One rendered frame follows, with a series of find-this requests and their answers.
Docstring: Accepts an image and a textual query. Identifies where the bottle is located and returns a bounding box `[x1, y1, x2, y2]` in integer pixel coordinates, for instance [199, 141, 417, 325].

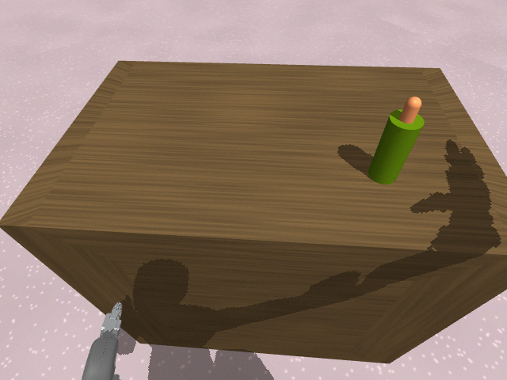
[368, 97, 425, 184]

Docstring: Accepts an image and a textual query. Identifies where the left robot hand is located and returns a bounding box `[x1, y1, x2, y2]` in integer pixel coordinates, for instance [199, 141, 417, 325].
[82, 302, 122, 380]

